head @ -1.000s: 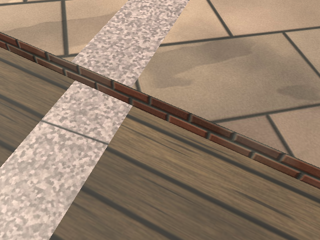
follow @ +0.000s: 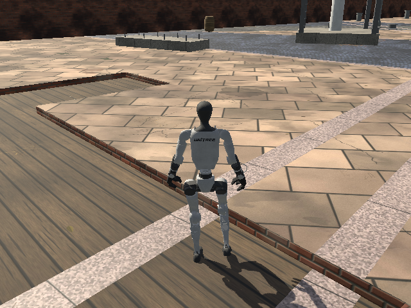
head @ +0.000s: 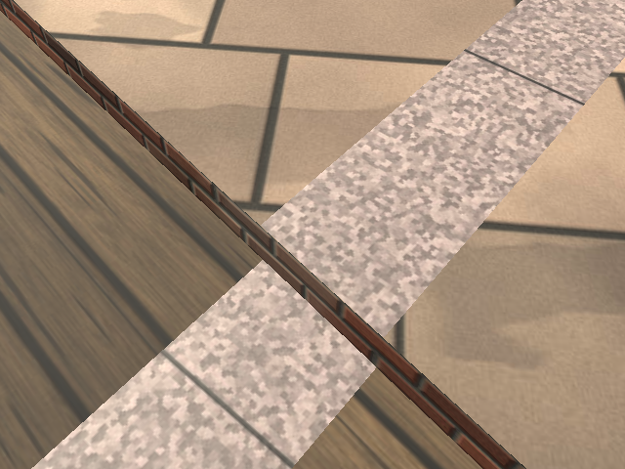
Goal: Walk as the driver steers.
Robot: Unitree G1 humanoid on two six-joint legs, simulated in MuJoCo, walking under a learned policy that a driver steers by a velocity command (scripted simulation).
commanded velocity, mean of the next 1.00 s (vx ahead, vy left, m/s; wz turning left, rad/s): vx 0.50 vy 0.00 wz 0.12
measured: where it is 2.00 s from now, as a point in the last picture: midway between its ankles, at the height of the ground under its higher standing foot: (344, 193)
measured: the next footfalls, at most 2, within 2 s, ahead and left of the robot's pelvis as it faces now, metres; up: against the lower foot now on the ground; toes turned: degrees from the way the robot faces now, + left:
right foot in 0.30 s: +0.34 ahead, -0.13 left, +0.00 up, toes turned +3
left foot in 0.80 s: +0.56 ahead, +0.10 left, +0.00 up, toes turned +9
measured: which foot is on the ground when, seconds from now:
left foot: down 0.00-0.32, up 0.34-0.78, down 0.80-1.00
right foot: up 0.00-0.28, down 0.30-0.80, up 0.82-1.00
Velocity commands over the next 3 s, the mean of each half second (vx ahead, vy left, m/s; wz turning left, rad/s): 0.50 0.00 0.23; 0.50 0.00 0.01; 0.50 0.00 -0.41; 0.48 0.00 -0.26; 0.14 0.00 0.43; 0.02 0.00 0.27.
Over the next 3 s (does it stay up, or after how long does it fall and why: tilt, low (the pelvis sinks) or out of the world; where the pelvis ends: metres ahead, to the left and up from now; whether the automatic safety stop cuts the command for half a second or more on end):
stays up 1.29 -0.15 0.13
